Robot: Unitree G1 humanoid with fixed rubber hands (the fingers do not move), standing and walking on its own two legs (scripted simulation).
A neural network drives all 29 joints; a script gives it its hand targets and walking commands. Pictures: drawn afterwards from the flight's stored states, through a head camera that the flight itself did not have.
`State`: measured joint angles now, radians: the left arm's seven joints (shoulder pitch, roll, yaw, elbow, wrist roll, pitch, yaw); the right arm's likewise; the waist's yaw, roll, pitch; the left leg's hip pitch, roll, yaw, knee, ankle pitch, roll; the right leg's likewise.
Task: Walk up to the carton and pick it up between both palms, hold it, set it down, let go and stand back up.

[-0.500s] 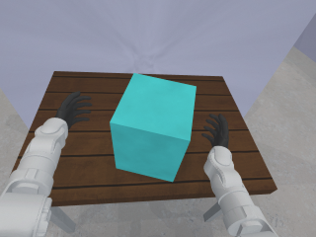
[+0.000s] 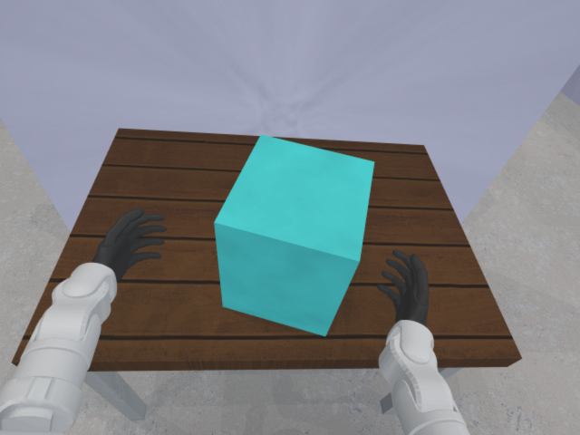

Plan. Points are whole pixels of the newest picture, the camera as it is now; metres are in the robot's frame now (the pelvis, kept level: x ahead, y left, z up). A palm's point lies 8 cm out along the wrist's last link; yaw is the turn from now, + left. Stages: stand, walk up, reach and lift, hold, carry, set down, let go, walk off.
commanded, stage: set down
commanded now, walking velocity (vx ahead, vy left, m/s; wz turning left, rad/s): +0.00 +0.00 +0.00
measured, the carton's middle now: (294, 238) +0.46 -0.04 -0.03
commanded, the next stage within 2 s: none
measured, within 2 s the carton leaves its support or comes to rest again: neither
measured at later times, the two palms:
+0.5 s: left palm (84, 343) +0.27 +0.25 +0.00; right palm (403, 366) +0.22 -0.17 -0.01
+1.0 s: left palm (84, 398) +0.21 +0.25 -0.04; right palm (409, 396) +0.19 -0.18 -0.04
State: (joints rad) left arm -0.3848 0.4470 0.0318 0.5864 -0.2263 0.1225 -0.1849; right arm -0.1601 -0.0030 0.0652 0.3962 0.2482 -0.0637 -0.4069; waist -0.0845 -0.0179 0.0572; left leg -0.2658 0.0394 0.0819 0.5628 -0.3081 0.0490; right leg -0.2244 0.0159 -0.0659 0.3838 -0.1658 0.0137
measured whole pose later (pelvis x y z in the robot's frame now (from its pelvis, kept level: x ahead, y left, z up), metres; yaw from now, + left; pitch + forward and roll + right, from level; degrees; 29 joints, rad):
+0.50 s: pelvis +0.00 +0.00 +0.00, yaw +1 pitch -3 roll -3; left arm -0.06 0.43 -0.01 0.47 -0.28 -0.07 -0.19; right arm 0.11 0.05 0.04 0.37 0.15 -0.22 -0.36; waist -0.01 -0.01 0.11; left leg -0.20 0.03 0.07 0.57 -0.32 0.05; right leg -0.16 0.01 -0.07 0.41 -0.19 0.01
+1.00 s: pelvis +0.01 -0.02 +0.00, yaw +1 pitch -4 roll -2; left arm 0.11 0.43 -0.03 0.47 -0.22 -0.12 -0.18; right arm 0.20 0.03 0.06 0.52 0.12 -0.33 -0.26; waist 0.03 -0.02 0.10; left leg -0.17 0.04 0.07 0.56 -0.33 0.03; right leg -0.16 0.02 -0.07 0.45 -0.23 -0.01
